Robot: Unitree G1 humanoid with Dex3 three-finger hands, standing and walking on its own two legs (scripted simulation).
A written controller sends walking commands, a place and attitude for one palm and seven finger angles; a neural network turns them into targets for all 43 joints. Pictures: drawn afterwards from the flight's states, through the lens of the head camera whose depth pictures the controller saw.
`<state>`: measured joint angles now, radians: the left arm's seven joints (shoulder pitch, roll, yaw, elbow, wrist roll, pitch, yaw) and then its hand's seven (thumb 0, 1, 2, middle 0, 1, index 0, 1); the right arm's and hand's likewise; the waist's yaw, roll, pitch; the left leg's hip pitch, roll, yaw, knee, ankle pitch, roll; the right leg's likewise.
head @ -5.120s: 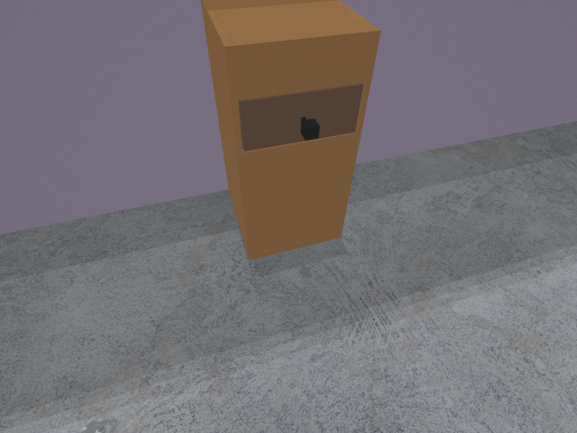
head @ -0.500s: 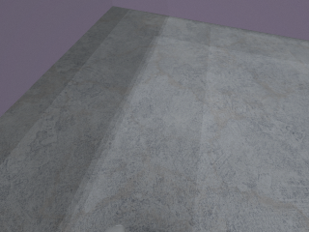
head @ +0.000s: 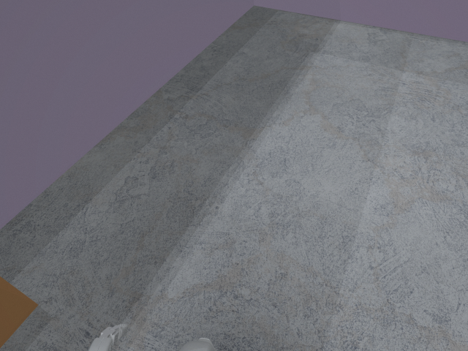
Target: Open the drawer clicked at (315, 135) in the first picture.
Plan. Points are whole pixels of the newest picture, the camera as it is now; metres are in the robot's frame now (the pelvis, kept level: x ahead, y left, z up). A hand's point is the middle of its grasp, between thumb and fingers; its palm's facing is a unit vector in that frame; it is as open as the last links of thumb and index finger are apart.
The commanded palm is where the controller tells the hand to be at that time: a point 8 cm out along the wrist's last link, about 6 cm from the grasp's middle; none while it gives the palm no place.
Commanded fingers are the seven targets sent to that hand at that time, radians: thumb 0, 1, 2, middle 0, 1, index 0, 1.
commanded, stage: turn to face it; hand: left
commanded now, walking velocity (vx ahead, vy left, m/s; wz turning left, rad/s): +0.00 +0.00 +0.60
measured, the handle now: out of the picture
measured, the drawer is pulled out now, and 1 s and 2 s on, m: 0.00 0.00 0.00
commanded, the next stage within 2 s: take the last steps up to it in 1.68 s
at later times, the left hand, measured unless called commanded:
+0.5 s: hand out of the picture -0.07 +0.24 -0.18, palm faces +0.37 -0.89 -0.25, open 7.4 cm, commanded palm none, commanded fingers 0.00 0.90 0.90 -0.20 -0.30 -0.20 -0.30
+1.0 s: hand out of the picture -0.03 +0.21 -0.13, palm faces +0.55 -0.78 -0.29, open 7.4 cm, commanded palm none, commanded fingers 0.00 0.90 0.90 -0.20 -0.30 -0.20 -0.30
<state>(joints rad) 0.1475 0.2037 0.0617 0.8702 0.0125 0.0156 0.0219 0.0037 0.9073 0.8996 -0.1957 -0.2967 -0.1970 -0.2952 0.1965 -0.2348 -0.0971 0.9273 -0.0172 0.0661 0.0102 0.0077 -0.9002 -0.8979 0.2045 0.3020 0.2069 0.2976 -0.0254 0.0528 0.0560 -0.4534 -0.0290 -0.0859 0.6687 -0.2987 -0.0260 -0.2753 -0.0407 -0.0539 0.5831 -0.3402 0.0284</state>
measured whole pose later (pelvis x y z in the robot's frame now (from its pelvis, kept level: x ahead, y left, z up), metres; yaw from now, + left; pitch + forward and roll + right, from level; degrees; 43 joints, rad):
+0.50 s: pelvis -0.02 +0.02 +0.00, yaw +19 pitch +0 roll +0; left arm 0.25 0.28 0.08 0.94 0.02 0.07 0.02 0.01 0.91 0.90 -0.20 -0.30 -0.20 -0.30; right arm 0.11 -0.22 -0.06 0.88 -0.01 0.03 0.02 0.01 -0.90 -0.90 0.20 0.30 0.20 0.30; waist 0.03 -0.06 0.11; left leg -0.31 0.01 0.08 0.63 -0.32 0.05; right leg -0.42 -0.16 -0.12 1.05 -0.52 0.09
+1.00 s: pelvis -0.02 -0.02 +0.01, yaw +36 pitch +0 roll +1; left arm 0.16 0.19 0.03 0.84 0.01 0.02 0.02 0.00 0.90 0.90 -0.20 -0.30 -0.20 -0.30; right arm 0.24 -0.26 -0.10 0.94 -0.02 0.08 0.02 0.01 -0.90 -0.90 0.20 0.30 0.20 0.30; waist -0.04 0.06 0.06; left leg -0.50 -0.07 -0.08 1.00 -0.43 -0.04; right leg -0.24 -0.05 -0.08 0.55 -0.31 -0.01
